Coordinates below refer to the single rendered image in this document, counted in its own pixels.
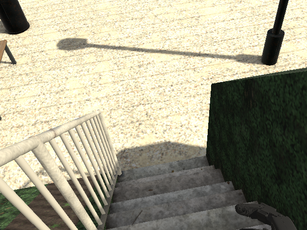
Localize stairs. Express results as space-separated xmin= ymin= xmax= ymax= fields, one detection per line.
xmin=106 ymin=155 xmax=272 ymax=230

